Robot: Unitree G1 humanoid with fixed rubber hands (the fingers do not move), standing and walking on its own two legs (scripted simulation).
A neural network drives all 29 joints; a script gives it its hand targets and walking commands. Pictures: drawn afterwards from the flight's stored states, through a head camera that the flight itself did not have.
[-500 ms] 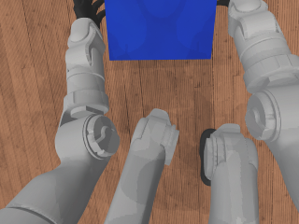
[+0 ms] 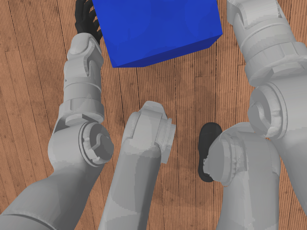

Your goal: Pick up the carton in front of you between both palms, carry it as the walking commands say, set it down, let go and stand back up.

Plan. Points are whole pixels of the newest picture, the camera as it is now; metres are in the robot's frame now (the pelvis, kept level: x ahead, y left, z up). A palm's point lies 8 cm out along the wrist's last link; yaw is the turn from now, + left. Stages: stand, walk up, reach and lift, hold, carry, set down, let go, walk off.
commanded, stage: set down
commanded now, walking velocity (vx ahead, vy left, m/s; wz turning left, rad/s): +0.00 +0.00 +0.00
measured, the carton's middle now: (160, 13) +0.52 +0.11 -0.25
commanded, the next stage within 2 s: let go in 1.52 s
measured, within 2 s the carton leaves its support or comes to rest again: neither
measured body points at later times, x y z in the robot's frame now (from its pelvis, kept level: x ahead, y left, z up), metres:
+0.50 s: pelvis -0.01 +0.01 -0.01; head +0.36 +0.02 +0.23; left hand +0.47 +0.30 -0.18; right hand +0.59 -0.08 -0.19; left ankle +0.12 +0.12 -0.34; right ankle +0.10 -0.08 -0.34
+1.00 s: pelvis +0.00 +0.02 +0.08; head +0.32 +0.04 +0.40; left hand +0.48 +0.30 -0.01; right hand +0.61 -0.06 -0.01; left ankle +0.12 +0.12 -0.34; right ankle +0.10 -0.08 -0.34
